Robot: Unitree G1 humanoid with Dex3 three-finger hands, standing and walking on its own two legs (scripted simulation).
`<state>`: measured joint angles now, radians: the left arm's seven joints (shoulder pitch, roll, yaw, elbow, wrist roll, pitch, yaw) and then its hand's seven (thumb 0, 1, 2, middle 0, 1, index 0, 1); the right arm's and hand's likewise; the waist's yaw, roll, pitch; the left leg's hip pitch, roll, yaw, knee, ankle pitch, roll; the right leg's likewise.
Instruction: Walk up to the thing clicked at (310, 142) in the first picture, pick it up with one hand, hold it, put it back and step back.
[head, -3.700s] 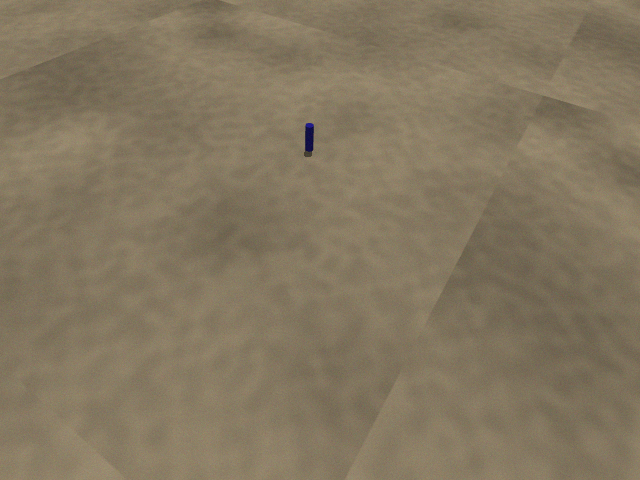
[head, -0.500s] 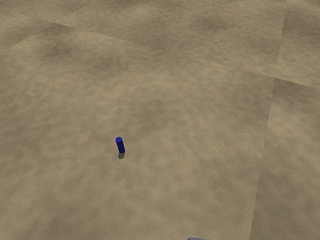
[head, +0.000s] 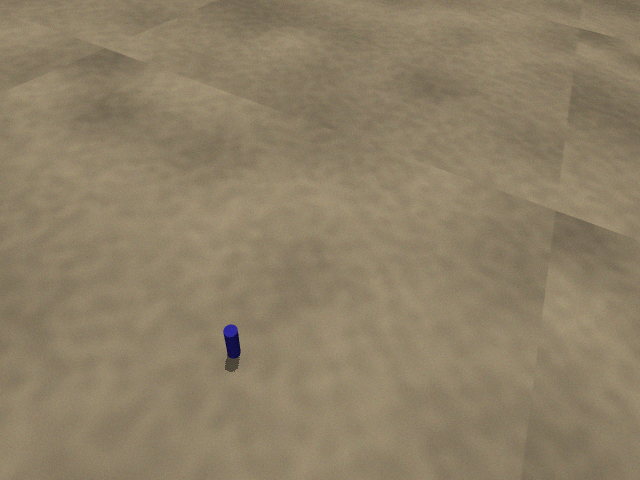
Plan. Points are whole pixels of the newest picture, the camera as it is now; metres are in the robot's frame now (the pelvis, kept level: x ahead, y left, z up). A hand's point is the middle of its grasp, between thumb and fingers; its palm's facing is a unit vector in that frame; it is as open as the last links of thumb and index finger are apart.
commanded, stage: walk up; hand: left
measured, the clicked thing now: (232, 342) +0.64 +0.21 -0.69
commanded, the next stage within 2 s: none
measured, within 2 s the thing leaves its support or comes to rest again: neither
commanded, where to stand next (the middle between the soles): +0.30 +0.00 m, yaw +0 degrees
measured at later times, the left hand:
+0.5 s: hand (125, 418) +0.23 +0.25 -0.11, palm faces -0.03 -0.91 -0.41, open 7.4 cm
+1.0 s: hand (142, 376) +0.30 +0.26 -0.15, palm faces -0.05 -0.93 -0.36, open 7.4 cm
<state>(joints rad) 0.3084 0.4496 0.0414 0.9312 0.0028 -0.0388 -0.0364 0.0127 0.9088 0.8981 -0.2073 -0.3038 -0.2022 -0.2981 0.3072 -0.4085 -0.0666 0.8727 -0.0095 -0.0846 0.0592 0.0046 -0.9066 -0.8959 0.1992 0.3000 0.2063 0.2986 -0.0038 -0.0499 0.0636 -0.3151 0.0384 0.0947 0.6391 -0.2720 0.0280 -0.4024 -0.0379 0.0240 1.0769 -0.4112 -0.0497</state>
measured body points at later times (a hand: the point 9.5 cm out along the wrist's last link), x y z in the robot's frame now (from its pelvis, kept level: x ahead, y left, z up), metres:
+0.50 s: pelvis +0.16 -0.02 +0.01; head +0.18 -0.05 +0.46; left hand +0.23 +0.30 -0.08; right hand +0.22 -0.34 -0.12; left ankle +0.21 +0.12 -0.68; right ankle +0.20 -0.14 -0.72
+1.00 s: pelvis +0.25 +0.00 +0.00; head +0.27 -0.01 +0.45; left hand +0.31 +0.31 -0.12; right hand +0.33 -0.32 -0.12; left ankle +0.28 +0.13 -0.72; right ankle +0.25 -0.13 -0.72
